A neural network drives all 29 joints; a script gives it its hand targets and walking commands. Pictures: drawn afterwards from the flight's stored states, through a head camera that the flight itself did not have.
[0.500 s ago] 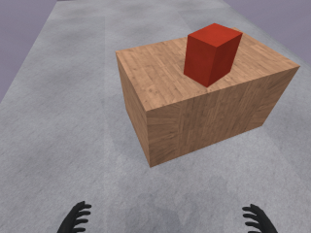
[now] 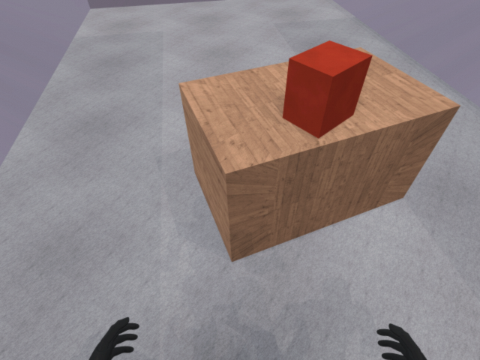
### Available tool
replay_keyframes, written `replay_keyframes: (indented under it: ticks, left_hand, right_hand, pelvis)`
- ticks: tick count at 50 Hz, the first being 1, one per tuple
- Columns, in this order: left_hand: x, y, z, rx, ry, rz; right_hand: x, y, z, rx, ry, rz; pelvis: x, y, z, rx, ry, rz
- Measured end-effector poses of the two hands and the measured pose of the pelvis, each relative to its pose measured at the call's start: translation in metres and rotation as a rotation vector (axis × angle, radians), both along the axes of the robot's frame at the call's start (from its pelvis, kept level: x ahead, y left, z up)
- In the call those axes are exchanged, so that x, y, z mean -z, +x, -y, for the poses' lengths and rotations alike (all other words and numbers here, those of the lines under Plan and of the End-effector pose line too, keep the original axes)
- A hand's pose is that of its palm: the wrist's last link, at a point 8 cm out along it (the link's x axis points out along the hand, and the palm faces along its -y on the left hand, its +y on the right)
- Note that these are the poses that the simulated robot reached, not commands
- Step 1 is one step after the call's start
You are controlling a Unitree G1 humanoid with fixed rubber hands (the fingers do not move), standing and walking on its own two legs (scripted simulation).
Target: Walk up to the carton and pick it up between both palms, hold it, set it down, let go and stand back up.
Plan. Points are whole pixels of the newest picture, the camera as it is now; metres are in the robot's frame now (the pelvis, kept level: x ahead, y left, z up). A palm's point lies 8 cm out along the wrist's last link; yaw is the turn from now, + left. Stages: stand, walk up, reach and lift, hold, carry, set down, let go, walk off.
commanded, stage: stand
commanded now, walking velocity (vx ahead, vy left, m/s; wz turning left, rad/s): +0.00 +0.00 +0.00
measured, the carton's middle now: (324, 89) +1.01 -0.24 -0.06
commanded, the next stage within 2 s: walk up in 1.18 s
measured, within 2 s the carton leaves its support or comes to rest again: neither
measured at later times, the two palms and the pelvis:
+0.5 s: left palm out of the picture +0.12 +0.26 -0.09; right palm out of the picture +0.12 -0.27 -0.09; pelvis -0.01 +0.00 +0.00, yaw +0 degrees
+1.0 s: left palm out of the picture +0.10 +0.27 -0.10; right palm out of the picture +0.10 -0.27 -0.10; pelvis -0.02 +0.00 +0.00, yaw +0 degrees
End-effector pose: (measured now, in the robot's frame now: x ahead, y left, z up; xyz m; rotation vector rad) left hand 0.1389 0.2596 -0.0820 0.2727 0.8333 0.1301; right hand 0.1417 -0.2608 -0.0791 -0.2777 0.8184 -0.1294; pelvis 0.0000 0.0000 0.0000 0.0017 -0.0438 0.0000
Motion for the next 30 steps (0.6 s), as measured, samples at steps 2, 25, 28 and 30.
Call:
replay_keyframes:
  ticks: [2, 25, 28, 30]
  left_hand:
    - [0.001, -0.002, 0.0, 0.0, -0.001, -0.003]
    - [0.009, -0.023, -0.005, -0.013, 0.001, -0.057]
    - [0.011, -0.026, -0.006, -0.016, 0.002, -0.067]
    - [0.011, -0.028, -0.006, -0.018, 0.002, -0.072]
  right_hand:
    - [0.0, -0.002, 0.0, 0.001, 0.0, -0.001]
    - [0.009, -0.026, 0.004, 0.018, -0.004, -0.056]
    - [0.01, -0.029, 0.005, 0.02, -0.004, -0.062]
    - [0.011, -0.031, 0.006, 0.022, -0.006, -0.069]
  pelvis:
    - [0.0, -0.001, 0.0, 0.0, 0.0, 0.003]
    - [0.0, -0.013, 0.0, 0.0, 0.0, 0.028]
    - [0.0, -0.013, 0.0, 0.0, 0.0, 0.03]
    - [0.0, -0.014, 0.0, 0.0, 0.0, 0.033]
